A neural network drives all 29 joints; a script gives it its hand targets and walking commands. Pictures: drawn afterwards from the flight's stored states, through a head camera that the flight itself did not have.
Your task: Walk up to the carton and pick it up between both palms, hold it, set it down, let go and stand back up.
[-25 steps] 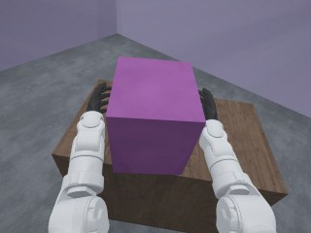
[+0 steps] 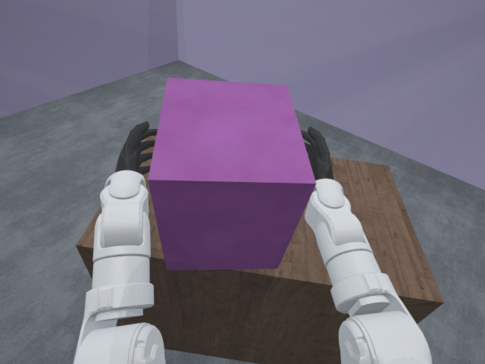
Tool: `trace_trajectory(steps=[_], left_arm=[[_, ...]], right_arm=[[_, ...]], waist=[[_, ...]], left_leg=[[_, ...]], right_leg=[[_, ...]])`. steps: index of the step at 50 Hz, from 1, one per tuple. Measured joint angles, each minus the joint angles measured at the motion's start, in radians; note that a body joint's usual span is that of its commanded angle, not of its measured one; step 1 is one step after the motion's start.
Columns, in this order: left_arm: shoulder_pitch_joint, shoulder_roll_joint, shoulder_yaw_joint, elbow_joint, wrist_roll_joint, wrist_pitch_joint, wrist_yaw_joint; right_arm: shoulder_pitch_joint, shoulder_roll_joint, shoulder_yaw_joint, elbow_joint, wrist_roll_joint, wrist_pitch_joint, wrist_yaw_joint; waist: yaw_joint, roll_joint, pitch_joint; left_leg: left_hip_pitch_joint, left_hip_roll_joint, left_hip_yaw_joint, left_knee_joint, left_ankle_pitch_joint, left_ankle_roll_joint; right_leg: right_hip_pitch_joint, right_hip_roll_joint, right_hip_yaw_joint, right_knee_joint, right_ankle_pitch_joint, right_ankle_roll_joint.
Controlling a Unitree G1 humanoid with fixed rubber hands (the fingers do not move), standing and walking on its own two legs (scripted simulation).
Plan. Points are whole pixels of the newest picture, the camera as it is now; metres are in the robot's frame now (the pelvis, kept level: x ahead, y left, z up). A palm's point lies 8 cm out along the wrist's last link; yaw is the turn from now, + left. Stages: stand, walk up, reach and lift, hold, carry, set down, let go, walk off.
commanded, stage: reach and lift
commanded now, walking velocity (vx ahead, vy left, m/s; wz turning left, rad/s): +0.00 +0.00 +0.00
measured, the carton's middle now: (226, 179) +0.42 -0.01 +0.12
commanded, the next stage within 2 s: hold in 1.24 s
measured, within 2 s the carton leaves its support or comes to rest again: neither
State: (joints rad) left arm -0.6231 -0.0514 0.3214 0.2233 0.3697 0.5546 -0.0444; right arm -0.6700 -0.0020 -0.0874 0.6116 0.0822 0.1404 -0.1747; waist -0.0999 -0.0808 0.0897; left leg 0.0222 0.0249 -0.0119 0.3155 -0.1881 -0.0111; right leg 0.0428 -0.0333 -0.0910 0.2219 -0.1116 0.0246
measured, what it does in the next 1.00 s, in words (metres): stands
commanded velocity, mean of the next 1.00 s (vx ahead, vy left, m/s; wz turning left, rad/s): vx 0.00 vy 0.00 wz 0.00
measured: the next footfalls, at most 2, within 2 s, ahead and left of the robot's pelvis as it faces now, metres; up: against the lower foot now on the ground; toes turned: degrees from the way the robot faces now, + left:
none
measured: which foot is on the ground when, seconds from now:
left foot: down 0.00-1.00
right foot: down 0.00-1.00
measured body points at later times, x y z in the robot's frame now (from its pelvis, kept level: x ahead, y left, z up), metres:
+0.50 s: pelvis -0.02 -0.01 +0.00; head -0.04 +0.01 +0.45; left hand +0.38 +0.13 +0.19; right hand +0.37 -0.17 +0.18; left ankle +0.00 +0.12 -0.75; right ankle +0.02 -0.13 -0.75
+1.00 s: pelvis +0.00 +0.00 +0.00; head -0.04 +0.04 +0.44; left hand +0.39 +0.16 +0.21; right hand +0.38 -0.14 +0.22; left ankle +0.00 +0.12 -0.75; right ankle +0.02 -0.13 -0.75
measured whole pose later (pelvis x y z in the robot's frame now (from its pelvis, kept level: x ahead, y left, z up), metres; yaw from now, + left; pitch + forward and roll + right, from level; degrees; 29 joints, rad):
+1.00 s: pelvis +0.00 +0.00 +0.00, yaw +1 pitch -11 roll -1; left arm -0.67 -0.04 0.36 0.10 0.41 0.72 -0.10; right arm -0.76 -0.02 -0.04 0.57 0.15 0.25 -0.20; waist -0.12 -0.10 0.09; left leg 0.07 0.03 -0.02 0.33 -0.20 -0.02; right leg 0.10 -0.03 -0.10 0.22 -0.12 0.02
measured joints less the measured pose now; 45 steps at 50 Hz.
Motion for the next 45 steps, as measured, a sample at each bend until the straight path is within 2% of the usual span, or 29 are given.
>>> trace_trajectory(steps=[16,31,41,45], left_arm=[[0.023,-0.025,-0.015,-0.137,0.028,0.108,0.001],[-0.088,-0.003,0.058,-0.022,0.025,0.105,-0.028],[-0.108,0.01,0.08,0.001,0.038,0.109,-0.05],[-0.096,0.015,0.066,-0.038,0.039,0.129,-0.052]], right_arm=[[0.005,-0.025,0.038,-0.063,0.053,0.053,0.007],[-0.079,0.001,-0.022,-0.009,-0.015,0.088,0.001],[-0.105,0.006,-0.016,0.016,-0.01,0.096,-0.013],[-0.106,0.002,-0.001,0.006,0.014,0.096,-0.016]], waist=[[-0.016,0.009,0.014],[-0.005,0.026,-0.002],[-0.007,0.001,-0.015],[-0.008,-0.012,-0.017]], left_leg=[[0.024,0.005,-0.002,0.007,0.0,-0.008],[-0.005,0.007,-0.001,-0.024,0.038,-0.009],[0.012,0.004,-0.003,-0.017,0.022,-0.005],[0.023,0.004,-0.005,-0.007,0.009,-0.006]], right_leg=[[0.023,0.005,-0.001,0.009,-0.002,-0.007],[-0.031,0.006,0.0,0.03,0.008,-0.017],[-0.007,0.004,-0.003,0.028,-0.004,-0.011],[0.012,0.003,-0.004,0.019,-0.009,-0.008]])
